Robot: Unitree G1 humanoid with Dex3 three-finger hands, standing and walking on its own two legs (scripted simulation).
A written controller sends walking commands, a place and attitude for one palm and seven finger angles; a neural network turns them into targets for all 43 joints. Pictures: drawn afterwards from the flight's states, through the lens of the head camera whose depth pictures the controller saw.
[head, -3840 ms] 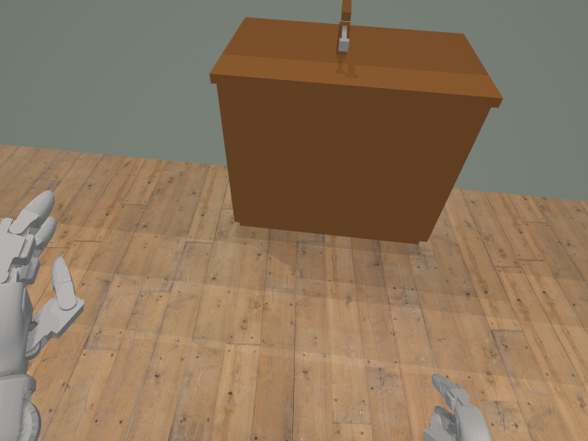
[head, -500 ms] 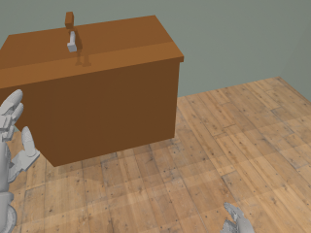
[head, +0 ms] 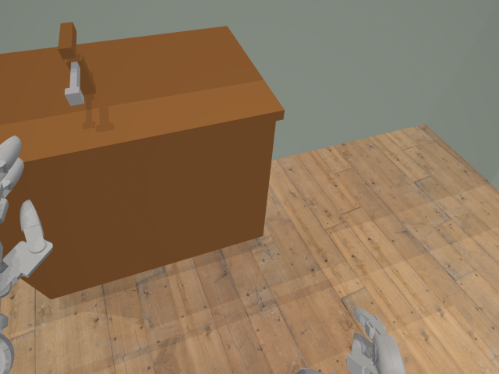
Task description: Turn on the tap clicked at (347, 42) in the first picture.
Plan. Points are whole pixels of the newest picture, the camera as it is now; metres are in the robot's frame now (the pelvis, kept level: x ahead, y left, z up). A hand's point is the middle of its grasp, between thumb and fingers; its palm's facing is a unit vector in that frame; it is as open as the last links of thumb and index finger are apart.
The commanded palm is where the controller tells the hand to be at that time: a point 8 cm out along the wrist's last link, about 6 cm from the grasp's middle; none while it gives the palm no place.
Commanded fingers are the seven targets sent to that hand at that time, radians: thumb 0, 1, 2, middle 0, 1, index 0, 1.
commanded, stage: take the last steps up to it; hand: left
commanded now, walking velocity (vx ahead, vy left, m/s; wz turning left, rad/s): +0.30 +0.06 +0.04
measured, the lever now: (74, 96) +0.62 +0.41 +0.08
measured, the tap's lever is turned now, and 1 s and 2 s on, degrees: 0 0 0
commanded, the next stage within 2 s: come to a stop and stand still in 0.66 s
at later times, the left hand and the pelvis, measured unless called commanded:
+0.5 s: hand (78, 163) +0.34 +0.25 +0.18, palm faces +0.44 -0.81 -0.38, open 7.4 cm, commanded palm +0.28 +0.29 +0.18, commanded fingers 0.00 0.90 0.90 -0.20 -0.30 -0.20 -0.30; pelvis +0.12 +0.01 -0.01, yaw +1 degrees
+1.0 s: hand (117, 133) +0.41 +0.22 +0.17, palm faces +0.39 -0.82 -0.43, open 7.4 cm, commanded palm +0.36 +0.28 +0.18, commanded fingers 0.00 0.90 0.90 -0.20 -0.30 -0.20 -0.30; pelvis +0.20 -0.01 +0.00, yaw +1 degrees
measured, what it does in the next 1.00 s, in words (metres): walks ahead: right foot, then left foot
